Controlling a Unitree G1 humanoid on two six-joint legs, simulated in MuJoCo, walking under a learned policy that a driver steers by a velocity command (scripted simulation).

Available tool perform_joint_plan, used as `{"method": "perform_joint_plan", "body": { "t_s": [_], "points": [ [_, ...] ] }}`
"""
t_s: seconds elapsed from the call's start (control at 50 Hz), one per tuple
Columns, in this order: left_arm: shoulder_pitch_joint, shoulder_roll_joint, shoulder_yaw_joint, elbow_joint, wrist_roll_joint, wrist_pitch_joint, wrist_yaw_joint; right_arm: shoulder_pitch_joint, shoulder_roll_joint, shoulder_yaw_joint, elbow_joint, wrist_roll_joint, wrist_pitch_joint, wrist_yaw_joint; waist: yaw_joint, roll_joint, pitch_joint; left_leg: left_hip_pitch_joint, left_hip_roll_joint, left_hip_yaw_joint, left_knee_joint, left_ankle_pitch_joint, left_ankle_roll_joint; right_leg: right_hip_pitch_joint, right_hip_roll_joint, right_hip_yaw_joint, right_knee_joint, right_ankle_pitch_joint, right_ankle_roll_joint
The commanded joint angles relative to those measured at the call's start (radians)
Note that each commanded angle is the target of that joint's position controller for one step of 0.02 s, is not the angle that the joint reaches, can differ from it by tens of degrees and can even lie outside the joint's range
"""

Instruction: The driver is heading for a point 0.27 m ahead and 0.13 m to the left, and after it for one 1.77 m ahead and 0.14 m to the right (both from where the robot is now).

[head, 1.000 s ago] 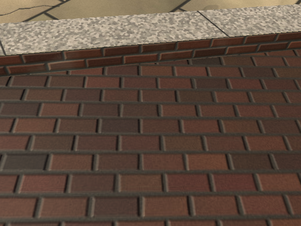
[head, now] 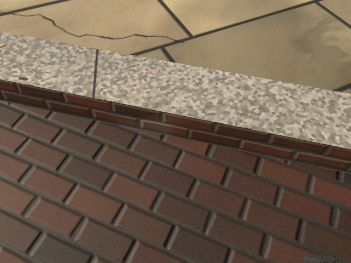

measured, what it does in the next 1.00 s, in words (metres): walks ahead: left foot, then right foot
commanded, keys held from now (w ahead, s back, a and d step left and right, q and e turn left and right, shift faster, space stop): w+q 0.10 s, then q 0.30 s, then e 0.60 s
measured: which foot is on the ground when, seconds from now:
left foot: up 0.00-0.00, down 0.02-0.50, up 0.52-0.82, down 0.84-1.00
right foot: down 0.00-0.02, up 0.04-0.46, down 0.48-0.86, up 0.88-1.00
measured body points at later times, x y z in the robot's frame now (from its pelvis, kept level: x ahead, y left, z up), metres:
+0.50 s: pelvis +0.23 +0.01 +0.01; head +0.26 +0.03 +0.45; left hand +0.35 +0.32 -0.08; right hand +0.42 -0.24 -0.09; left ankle +0.14 +0.09 -0.72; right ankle +0.37 -0.06 -0.72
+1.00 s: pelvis +0.26 +0.05 +0.02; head +0.29 +0.07 +0.47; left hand +0.37 +0.36 -0.09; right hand +0.40 -0.23 -0.08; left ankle +0.24 +0.16 -0.72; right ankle +0.29 -0.08 -0.65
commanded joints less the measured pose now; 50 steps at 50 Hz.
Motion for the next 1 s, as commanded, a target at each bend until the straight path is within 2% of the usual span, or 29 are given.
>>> {"method": "perform_joint_plan", "body": {
  "t_s": [0.02,0.04,0.06,0.08,0.1,0.12,0.14,0.18,0.24,0.32,0.42,0.46,0.48,0.5,0.52,0.54,0.56,0.58,0.62,0.64,0.76,0.82,0.84,0.86,0.88,0.9,0.92,0.96,1.0],
  "points": [
    [-0.057,0.195,0.034,-0.078,0.0,0.004,0.011,0.351,-0.232,-0.102,0.02,0.004,0.001,-0.02,-0.24,-0.035,-0.193,0.549,-0.079,-0.025,-0.08,0.004,0.098,-0.243,-0.179,0.04,0.55,0.923,-0.093],
    [0.01,0.042,-0.01,-0.133,0.042,-0.018,-0.001,0.355,-0.352,-0.121,0.028,0.009,0.0,-0.034,-0.135,0.241,-0.24,0.864,0.179,-0.538,-0.143,-0.065,0.246,-0.696,0.001,0.076,0.913,0.015,-0.032],
    [-0.042,0.075,-0.016,-0.163,0.008,-0.066,-0.016,0.381,-0.316,-0.1,-0.014,-0.007,-0.019,-0.027,-0.161,0.184,-0.414,0.971,0.3,-0.926,-0.317,-0.185,0.351,-0.847,0.088,0.338,1.078,-0.187,-0.034],
    [-0.15,0.129,-0.001,-0.193,-0.031,-0.092,-0.026,0.358,-0.244,-0.078,-0.006,-0.017,-0.034,-0.022,-0.187,0.103,-0.304,0.924,0.273,-0.801,-0.344,-0.124,0.288,-0.948,0.036,0.384,1.079,-0.101,-0.062],
    [-0.167,0.12,-0.007,-0.195,-0.028,-0.104,-0.026,0.307,-0.207,-0.068,-0.01,-0.011,-0.043,-0.023,-0.154,0.052,-0.212,0.791,0.23,-0.658,-0.334,-0.054,0.249,-0.936,-0.009,0.381,1.0,-0.016,-0.084],
    [-0.161,0.124,-0.001,-0.178,-0.004,-0.102,-0.017,0.212,-0.177,-0.057,-0.032,-0.013,-0.046,-0.024,-0.103,-0.009,-0.14,0.627,0.19,-0.547,-0.33,0.12,0.216,-0.86,-0.043,0.38,0.913,0.037,-0.078],
    [-0.139,0.145,0.011,-0.169,0.011,-0.088,-0.012,0.153,-0.152,-0.046,-0.053,-0.023,-0.046,-0.028,-0.063,-0.004,-0.113,0.508,0.163,-0.463,-0.333,0.305,0.197,-0.773,-0.064,0.382,0.858,0.056,-0.069],
    [-0.113,0.133,0.016,-0.176,0.025,-0.054,-0.01,0.134,-0.167,-0.047,-0.065,-0.029,-0.046,-0.036,-0.028,-0.01,-0.106,0.388,0.142,-0.39,-0.334,0.529,0.194,-0.687,-0.058,0.366,0.788,0.063,-0.039],
    [-0.162,0.091,0.004,-0.204,0.039,-0.027,0.001,0.16,-0.213,-0.06,-0.061,-0.022,-0.037,-0.06,-0.029,0.009,-0.103,0.311,0.086,-0.295,-0.322,0.653,0.174,-0.663,-0.008,0.336,0.621,0.187,0.001],
    [-0.271,0.073,-0.01,-0.245,0.027,-0.018,-0.011,0.193,-0.207,-0.06,-0.058,-0.007,-0.001,-0.084,-0.075,0.073,-0.132,0.305,0.031,-0.278,-0.274,0.527,0.094,-0.593,0.058,0.335,0.362,0.412,0.007],
    [-0.303,0.119,0.001,-0.269,0.025,-0.02,-0.025,0.198,-0.187,-0.051,-0.06,-0.014,0.024,-0.098,-0.084,0.104,-0.129,0.413,0.07,-0.413,-0.17,0.364,0.07,-0.589,0.076,0.376,0.206,0.368,-0.006],
    [-0.242,0.123,0.002,-0.25,0.035,-0.036,-0.031,0.173,-0.154,-0.036,-0.063,-0.017,0.018,-0.1,-0.056,0.117,-0.139,0.433,0.063,-0.416,-0.088,0.347,0.047,-0.495,0.061,0.353,0.107,0.445,-0.047],
    [-0.215,0.135,0.002,-0.248,0.052,-0.047,-0.03,0.191,-0.12,-0.023,-0.061,-0.025,0.011,-0.098,-0.048,0.083,-0.169,0.416,0.008,-0.384,-0.011,0.325,0.01,-0.378,0.012,0.38,0.048,0.653,-0.086],
    [-0.19,0.168,0.0,-0.254,0.076,-0.051,-0.027,0.249,-0.071,-0.005,-0.063,-0.052,0.0,-0.097,-0.076,-0.042,-0.256,0.33,-0.074,-0.317,0.138,0.09,-0.035,-0.185,-0.127,0.523,0.102,1.056,-0.163],
    [-0.178,0.122,-0.017,-0.231,0.092,-0.042,-0.03,0.393,-0.058,0.003,-0.035,-0.045,0.001,-0.093,-0.136,-0.245,-0.316,0.198,-0.137,-0.279,0.282,-0.453,-0.105,-0.053,-0.291,0.748,0.107,1.204,-0.357],
    [-0.185,0.055,-0.035,-0.224,0.051,-0.032,-0.039,0.396,-0.134,-0.006,-0.016,-0.048,0.015,-0.09,-0.13,-0.225,-0.299,0.159,-0.08,-0.256,0.323,-0.571,-0.152,-0.097,-0.317,0.857,0.058,0.956,-0.398],
    [-0.19,0.041,-0.041,-0.226,0.031,-0.022,-0.046,0.297,-0.174,-0.019,-0.023,-0.04,0.031,-0.091,-0.088,-0.164,-0.229,0.117,-0.066,-0.237,0.332,-0.554,-0.173,-0.129,-0.259,0.821,0.039,0.754,-0.363],
    [-0.195,0.078,-0.033,-0.225,0.023,-0.008,-0.05,0.236,-0.173,-0.023,-0.025,-0.038,0.047,-0.094,-0.079,-0.126,-0.194,0.094,-0.064,-0.215,0.334,-0.516,-0.187,-0.162,-0.212,0.795,0.02,0.585,-0.323],
    [-0.234,0.182,0.0,-0.247,0.015,0.015,-0.043,0.186,-0.177,-0.029,-0.036,-0.033,0.063,-0.097,-0.083,-0.128,-0.119,0.101,-0.065,-0.186,0.276,-0.449,-0.191,-0.266,-0.168,0.771,-0.025,0.392,-0.282],
    [-0.233,0.2,0.01,-0.253,0.017,0.026,-0.035,0.179,-0.159,-0.025,-0.032,-0.028,0.06,-0.101,-0.081,-0.138,-0.108,0.13,-0.077,-0.169,0.226,-0.432,-0.186,-0.295,-0.138,0.743,-0.042,0.345,-0.265],
    [-0.207,0.175,0.026,-0.269,0.004,0.066,-0.001,0.162,-0.112,-0.017,-0.006,-0.019,0.031,-0.106,-0.061,-0.189,-0.158,0.245,-0.111,-0.148,0.025,-0.261,-0.16,-0.315,-0.088,0.727,-0.063,0.238,-0.244],
    [-0.22,0.17,0.029,-0.283,-0.008,0.088,0.013,0.2,-0.115,-0.021,0.013,-0.018,0.015,-0.088,-0.093,-0.191,-0.145,0.367,-0.117,-0.118,-0.183,-0.117,-0.122,-0.387,-0.052,0.723,-0.04,0.156,-0.205],
    [-0.205,0.157,0.026,-0.286,-0.009,0.092,0.017,0.217,-0.141,-0.029,0.017,-0.024,0.012,-0.086,-0.097,-0.169,-0.144,0.447,-0.071,-0.139,-0.237,-0.093,-0.093,-0.458,-0.024,0.702,-0.007,0.102,-0.171],
    [-0.215,0.123,0.016,-0.305,-0.004,0.09,0.017,0.247,-0.215,-0.046,0.015,-0.047,0.012,-0.091,-0.099,-0.037,-0.13,0.512,0.097,-0.293,-0.301,-0.141,-0.02,-0.6,0.042,0.613,0.134,0.024,-0.116],
    [-0.241,0.108,0.014,-0.34,-0.006,0.079,0.011,0.214,-0.277,-0.061,0.011,-0.075,0.015,-0.088,-0.084,0.232,-0.07,0.43,0.275,-0.516,-0.391,-0.057,0.107,-0.719,0.178,0.417,0.362,-0.088,-0.071],
    [-0.196,0.166,0.033,-0.321,0.008,0.068,0.007,0.136,-0.232,-0.047,-0.028,-0.094,0.005,-0.091,-0.069,0.202,-0.068,0.388,0.347,-0.543,-0.38,0.09,0.162,-0.717,0.123,0.441,0.596,-0.146,-0.041],
    [-0.135,0.192,0.048,-0.285,0.002,0.071,0.003,0.075,-0.183,-0.032,-0.05,-0.081,-0.002,-0.097,-0.033,0.127,-0.076,0.388,0.302,-0.451,-0.348,0.185,0.134,-0.705,0.119,0.451,0.711,-0.105,-0.032],
    [-0.075,0.166,0.047,-0.25,0.005,0.094,0.01,0.035,-0.156,-0.022,-0.059,-0.041,-0.009,-0.1,-0.02,0.088,-0.064,0.435,0.23,-0.311,-0.301,0.286,0.078,-0.741,0.105,0.432,0.827,-0.018,0.004],
    [-0.11,0.133,0.033,-0.276,0.0,0.102,0.005,0.069,-0.16,-0.019,-0.047,-0.036,0.001,-0.104,-0.044,0.098,-0.046,0.448,0.197,-0.222,-0.294,0.361,0.085,-0.756,0.09,0.387,0.833,0.029,0.034]
  ]
}}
